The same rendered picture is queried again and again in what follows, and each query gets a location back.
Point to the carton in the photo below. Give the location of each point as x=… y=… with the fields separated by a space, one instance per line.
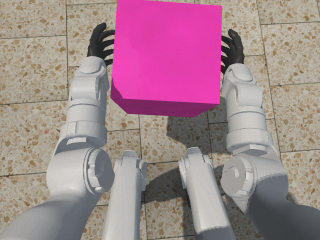
x=166 y=57

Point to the robot right hand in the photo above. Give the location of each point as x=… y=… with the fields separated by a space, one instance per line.
x=234 y=52

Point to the robot left hand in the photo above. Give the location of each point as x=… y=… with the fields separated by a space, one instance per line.
x=97 y=45

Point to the left robot forearm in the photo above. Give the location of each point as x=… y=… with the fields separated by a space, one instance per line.
x=86 y=108

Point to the right robot forearm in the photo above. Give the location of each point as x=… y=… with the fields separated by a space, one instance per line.
x=246 y=117

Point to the robot right thigh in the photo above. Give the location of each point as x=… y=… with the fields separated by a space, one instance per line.
x=210 y=218

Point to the left robot upper arm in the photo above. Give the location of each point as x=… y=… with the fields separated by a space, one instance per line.
x=76 y=180

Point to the right robot shin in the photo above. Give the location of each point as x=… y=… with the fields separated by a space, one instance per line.
x=206 y=158

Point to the right robot upper arm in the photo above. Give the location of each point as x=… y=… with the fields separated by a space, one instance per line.
x=259 y=187

